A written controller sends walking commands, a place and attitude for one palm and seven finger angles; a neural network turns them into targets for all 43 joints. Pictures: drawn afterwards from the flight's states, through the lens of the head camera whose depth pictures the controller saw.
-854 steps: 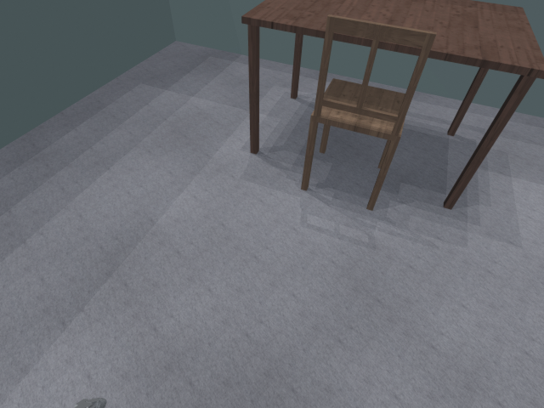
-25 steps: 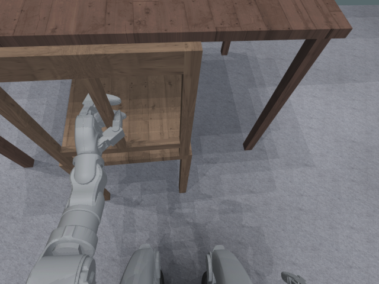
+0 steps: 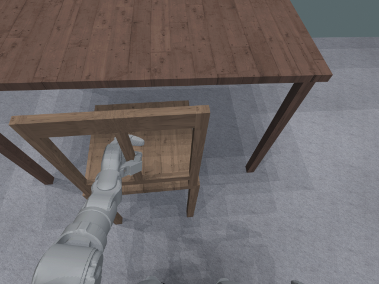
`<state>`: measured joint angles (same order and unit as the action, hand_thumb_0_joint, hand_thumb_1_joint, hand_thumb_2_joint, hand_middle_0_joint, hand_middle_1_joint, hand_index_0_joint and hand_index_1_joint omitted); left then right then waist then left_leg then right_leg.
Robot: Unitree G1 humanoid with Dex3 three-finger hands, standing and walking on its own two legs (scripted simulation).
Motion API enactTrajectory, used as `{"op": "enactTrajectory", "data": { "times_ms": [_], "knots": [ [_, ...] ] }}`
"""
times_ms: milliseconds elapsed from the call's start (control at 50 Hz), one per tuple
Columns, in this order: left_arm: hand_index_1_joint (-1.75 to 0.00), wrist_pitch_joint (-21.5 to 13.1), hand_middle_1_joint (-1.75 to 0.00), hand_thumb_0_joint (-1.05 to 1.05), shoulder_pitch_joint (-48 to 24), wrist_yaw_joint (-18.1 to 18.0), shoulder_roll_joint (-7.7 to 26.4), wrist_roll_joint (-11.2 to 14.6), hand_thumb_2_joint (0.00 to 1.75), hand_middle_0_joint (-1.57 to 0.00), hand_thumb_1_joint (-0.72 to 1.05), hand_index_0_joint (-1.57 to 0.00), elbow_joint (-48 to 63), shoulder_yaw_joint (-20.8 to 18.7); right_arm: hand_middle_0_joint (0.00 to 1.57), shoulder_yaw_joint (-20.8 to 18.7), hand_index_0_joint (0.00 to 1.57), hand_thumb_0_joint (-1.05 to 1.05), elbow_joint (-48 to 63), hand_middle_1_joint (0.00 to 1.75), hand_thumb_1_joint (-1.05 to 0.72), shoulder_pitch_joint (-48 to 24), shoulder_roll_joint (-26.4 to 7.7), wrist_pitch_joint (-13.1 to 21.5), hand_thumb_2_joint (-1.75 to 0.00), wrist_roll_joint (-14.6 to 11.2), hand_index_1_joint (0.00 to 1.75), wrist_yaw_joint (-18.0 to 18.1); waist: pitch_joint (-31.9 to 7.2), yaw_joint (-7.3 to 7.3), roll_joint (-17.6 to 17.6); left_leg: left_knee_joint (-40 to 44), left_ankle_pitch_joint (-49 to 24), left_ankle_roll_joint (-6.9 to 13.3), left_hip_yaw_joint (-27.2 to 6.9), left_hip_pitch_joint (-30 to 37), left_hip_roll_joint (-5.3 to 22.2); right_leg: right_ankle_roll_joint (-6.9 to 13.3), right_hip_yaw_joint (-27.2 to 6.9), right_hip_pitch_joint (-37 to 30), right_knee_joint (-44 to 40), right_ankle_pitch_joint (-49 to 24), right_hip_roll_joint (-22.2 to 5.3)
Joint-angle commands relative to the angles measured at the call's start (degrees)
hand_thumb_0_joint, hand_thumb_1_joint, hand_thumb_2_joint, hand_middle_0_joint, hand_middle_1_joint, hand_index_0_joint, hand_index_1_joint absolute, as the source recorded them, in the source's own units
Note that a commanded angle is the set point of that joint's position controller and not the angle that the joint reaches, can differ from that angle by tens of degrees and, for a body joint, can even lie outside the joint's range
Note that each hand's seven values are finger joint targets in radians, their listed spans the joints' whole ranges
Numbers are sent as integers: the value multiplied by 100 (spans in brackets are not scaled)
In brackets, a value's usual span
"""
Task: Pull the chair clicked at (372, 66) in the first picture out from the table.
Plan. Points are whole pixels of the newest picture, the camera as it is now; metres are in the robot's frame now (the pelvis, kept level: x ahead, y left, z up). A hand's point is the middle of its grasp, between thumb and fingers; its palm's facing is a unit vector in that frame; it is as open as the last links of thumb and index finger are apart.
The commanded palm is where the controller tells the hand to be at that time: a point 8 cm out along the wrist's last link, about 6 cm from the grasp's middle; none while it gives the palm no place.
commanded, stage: step backward, pulling the chair out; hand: left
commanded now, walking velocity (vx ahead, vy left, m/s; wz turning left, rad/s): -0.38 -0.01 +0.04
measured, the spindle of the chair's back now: (131, 158) +0.42 +0.14 -0.08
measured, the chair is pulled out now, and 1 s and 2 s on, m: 0.05 0.19 0.28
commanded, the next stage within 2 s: none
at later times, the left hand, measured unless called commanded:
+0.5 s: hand (138, 195) +0.31 +0.11 -0.05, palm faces -0.03 -0.99 -0.14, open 5.3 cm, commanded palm +0.30 +0.16 -0.05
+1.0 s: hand (134, 221) +0.25 +0.11 -0.05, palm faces -0.04 -0.99 -0.15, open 5.3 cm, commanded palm +0.26 +0.17 -0.05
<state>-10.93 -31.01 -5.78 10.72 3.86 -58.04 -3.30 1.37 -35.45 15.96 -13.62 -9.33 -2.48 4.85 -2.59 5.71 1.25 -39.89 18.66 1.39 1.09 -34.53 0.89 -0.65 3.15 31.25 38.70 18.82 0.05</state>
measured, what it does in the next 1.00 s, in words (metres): shifts its weight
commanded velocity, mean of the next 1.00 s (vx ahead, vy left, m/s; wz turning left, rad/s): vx -0.38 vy -0.01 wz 0.08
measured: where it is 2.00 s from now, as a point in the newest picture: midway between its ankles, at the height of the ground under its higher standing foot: outside the picture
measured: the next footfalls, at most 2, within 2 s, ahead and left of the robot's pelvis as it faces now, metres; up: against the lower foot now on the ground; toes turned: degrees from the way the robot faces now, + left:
left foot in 1.32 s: -0.12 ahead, +0.15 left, +0.00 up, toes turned +3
right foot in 1.90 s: -0.11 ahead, -0.11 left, +0.00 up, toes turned +0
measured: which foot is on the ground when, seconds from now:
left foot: down 0.00-1.00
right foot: down 0.00-1.00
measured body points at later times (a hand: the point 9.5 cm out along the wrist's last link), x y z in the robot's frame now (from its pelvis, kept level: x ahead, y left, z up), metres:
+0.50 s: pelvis -0.06 +0.00 +0.01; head +0.02 -0.01 +0.45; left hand +0.31 +0.16 -0.04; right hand +0.01 -0.25 -0.12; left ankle +0.00 +0.10 -0.72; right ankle -0.03 -0.12 -0.72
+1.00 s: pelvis -0.11 +0.00 +0.00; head -0.04 +0.01 +0.45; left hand +0.25 +0.16 -0.04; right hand -0.02 -0.26 -0.12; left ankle +0.00 +0.10 -0.72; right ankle -0.03 -0.12 -0.72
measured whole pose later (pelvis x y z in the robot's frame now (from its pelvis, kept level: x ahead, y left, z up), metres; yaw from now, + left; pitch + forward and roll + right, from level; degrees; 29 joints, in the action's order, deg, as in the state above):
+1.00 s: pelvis -0.11 +0.00 +0.00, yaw -1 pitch +1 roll -1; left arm -12.0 -29.3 -5.4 9.1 4.1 -61.2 2.0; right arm 0.8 -43.9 13.0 -13.3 3.0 -1.7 7.2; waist 6.7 2.9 0.1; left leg -33.8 8.2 2.4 2.6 -26.8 0.3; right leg -0.1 1.1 25.3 36.6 16.5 0.0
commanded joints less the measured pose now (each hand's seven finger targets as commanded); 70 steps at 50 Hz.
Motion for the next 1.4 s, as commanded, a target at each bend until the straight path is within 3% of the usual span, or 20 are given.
{"op": "enactTrajectory", "data": {
  "times_ms": [0,140,300,500,680,780,840,860,920,960,1040,1080,1100,1160,1220,1260,1300,1320,1340,1380],
  "knots": [
    [-145,-260,-145,0,-1525,53,855,-236,90,-50,90,-50,881,87,20,-407,20,0,247,30,-90,423,-871,193,-90,0,30,165,-2331,-152,706,329,-4295,9,-627,2171,689,81,-431,-1318,-377,-3320,-484],
    [-145,-372,-145,0,-1142,135,706,-222,90,-50,90,-50,1271,167,20,-430,20,0,279,30,-90,279,-815,333,-90,65,30,148,-2403,-171,753,545,-5053,57,-768,2917,903,81,-430,-1232,-527,-2733,-325],
    [-145,-354,-145,0,-1036,82,985,-198,90,-50,90,-50,1398,66,20,-428,20,0,272,30,-90,133,-853,429,-90,9,30,222,-2362,-196,433,709,-3708,-52,-513,2400,813,112,-550,-1724,-762,-3397,-536],
    [-145,-435,-145,0,-1504,-5,1058,-115,90,-50,90,-50,1018,91,20,-404,20,0,-17,30,-90,-68,-867,861,-90,-48,30,291,-1700,-280,373,1113,-1573,97,-670,1812,772,48,-589,-1338,-941,-1011,-433],
    [-145,-580,-145,0,-1614,-119,968,-125,90,-50,90,-50,756,281,20,-397,20,0,-249,30,-90,-116,-849,1283,-90,-83,30,302,-1236,-289,-465,632,48,-141,-258,1998,194,270,-1184,-828,-2126,518,-1171],
    [-145,-617,-145,0,-1581,-124,820,-105,90,-50,90,-50,765,409,20,-366,20,0,-281,30,-90,-167,-954,1373,-90,-90,30,336,-1145,-336,-173,1279,-320,-25,-701,2028,531,118,-701,-797,-1562,408,-681],
    [-145,-574,-145,0,-1709,-89,642,-69,90,-50,90,-50,879,466,20,-313,20,0,-229,30,-90,-287,-944,1383,-90,-12,30,347,-1151,-393,714,2116,78,301,-1708,1820,1218,97,-427,-802,-193,540,-181],
    [-145,-572,-145,0,-1788,-82,629,-58,90,-50,90,-50,962,432,20,-321,20,0,-245,30,-90,-296,-899,1378,-90,21,30,352,-1249,-402,708,2057,-283,400,-1914,2014,1379,119,-469,-739,46,399,-153],
    [-145,-526,-145,0,-1831,-64,692,-103,90,-50,90,-50,885,362,20,-343,20,0,-375,30,-90,-144,-873,1403,-90,96,30,338,-1513,-335,747,1525,-1852,433,-1669,2579,1380,111,-504,-832,-126,20,-152],
    [-145,-474,-145,0,-1933,-27,665,-114,90,-50,90,-50,883,370,20,-352,20,0,-344,30,-90,-214,-840,1420,-90,95,30,301,-1371,-356,839,1493,-1401,417,-1493,2065,1343,128,-546,-1205,-241,-12,-203],
    [-145,-407,-145,0,-1810,-11,756,-106,90,-50,90,-50,831,299,20,-367,20,0,-270,30,-90,-291,-833,1504,-90,54,30,311,-1023,-409,289,1267,119,215,-1123,800,945,302,-992,-1799,-765,262,-544],
    [-145,-460,-145,0,-1800,-58,909,-138,90,-50,90,-50,863,261,20,-396,20,0,-256,30,-90,-218,-778,1542,-90,33,30,291,-1016,-363,-534,136,1020,-127,-618,924,262,647,-2023,-1182,-1895,1340,-1377],
    [-145,-434,-145,0,-1641,-123,1113,-165,90,-50,90,-50,776,118,20,-448,20,0,-350,30,-90,-127,-831,1530,-90,12,30,293,-1125,-389,-885,-923,802,-336,-308,1467,-98,917,-2491,-697,-2498,1613,-1970],
    [-145,-340,-145,0,-1711,-109,920,-211,90,-50,90,-50,810,96,20,-321,20,0,-402,30,-90,-387,-681,1508,-90,99,30,227,-1269,-482,-886,-1747,1145,-338,-729,768,-55,1142,-1964,-1887,-1901,-1446,-2264],
    [-145,-220,-145,0,-1639,-118,898,-220,90,-50,90,-50,790,31,20,-266,20,0,-538,30,-90,-286,-757,1462,-90,97,30,289,-1433,-388,-810,-147,819,-378,-600,1220,38,751,-1117,-2475,-1217,-3580,-1898],
    [-145,-154,-145,0,-1729,-81,692,-177,90,-50,90,-50,967,247,20,-309,20,0,-582,30,-90,-180,-831,1399,-90,87,30,347,-1669,-307,-738,1309,-688,-348,-417,1722,203,423,-797,-2660,-733,-3910,-1566],
    [-145,-140,-145,0,-1884,-26,468,-137,90,-50,90,-50,1150,440,20,-471,20,0,-352,30,-90,-226,-1034,1280,-90,66,30,360,-1640,-368,53,1286,-3092,-22,-892,2329,940,15,-381,-2029,-432,-3105,-751],
    [-145,-146,-145,0,-1999,9,283,-161,90,-50,90,-50,1266,521,20,-454,20,0,-323,30,-90,-96,-937,1224,-90,67,30,330,-1861,-314,-54,1035,-3870,17,-880,2613,1033,-14,-311,-1980,-278,-3171,-562],
    [-145,-227,-145,0,-2304,58,154,-217,90,-50,90,-50,1558,650,20,-433,20,0,-232,30,-90,-194,-826,1167,-90,162,30,306,-2028,-239,636,1020,-4453,44,-978,2756,1099,-6,-272,-1905,22,-3029,-605],
    [-145,-258,-145,0,-2076,77,160,-269,90,-50,90,-50,1498,525,20,-471,20,0,-155,30,-90,-253,-758,1083,-90,232,30,220,-1788,-298,1059,1156,-4633,207,-1208,2622,1396,48,-280,-1553,483,-973,-394]
  ]
}}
